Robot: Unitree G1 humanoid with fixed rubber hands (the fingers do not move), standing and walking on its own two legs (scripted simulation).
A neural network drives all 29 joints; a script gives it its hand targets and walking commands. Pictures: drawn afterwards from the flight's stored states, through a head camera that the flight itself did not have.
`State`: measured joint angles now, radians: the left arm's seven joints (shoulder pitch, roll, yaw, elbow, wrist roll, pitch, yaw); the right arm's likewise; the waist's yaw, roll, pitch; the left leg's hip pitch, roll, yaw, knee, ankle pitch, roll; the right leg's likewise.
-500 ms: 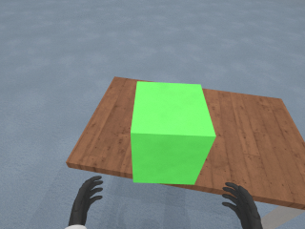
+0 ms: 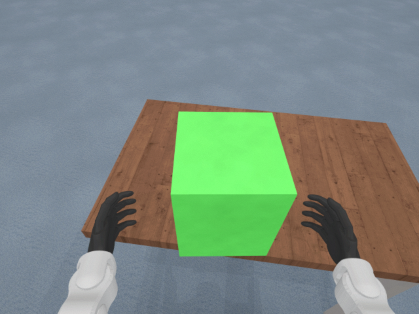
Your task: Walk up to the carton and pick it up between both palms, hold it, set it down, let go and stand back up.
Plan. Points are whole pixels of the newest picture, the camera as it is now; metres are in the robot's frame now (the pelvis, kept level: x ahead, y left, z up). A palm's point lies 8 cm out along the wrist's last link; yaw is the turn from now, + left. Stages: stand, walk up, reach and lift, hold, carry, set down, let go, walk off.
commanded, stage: reach and lift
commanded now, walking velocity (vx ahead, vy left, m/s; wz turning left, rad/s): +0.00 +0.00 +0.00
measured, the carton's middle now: (224, 186) +0.39 -0.01 +0.02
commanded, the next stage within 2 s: none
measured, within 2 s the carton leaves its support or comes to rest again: neither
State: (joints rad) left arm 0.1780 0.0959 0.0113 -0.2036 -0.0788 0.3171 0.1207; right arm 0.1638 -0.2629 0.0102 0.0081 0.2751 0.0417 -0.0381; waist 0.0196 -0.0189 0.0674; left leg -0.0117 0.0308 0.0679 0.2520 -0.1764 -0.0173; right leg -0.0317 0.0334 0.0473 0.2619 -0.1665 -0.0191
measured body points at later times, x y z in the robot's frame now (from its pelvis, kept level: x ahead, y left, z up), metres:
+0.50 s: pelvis -0.01 -0.01 +0.00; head +0.00 -0.01 +0.45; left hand +0.31 +0.19 +0.11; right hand +0.33 -0.21 +0.11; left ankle -0.02 +0.12 -0.75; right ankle -0.01 -0.11 -0.75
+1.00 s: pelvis -0.01 -0.01 +0.00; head +0.00 +0.00 +0.45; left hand +0.38 +0.19 +0.16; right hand +0.41 -0.22 +0.17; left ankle -0.02 +0.12 -0.75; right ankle -0.01 -0.11 -0.75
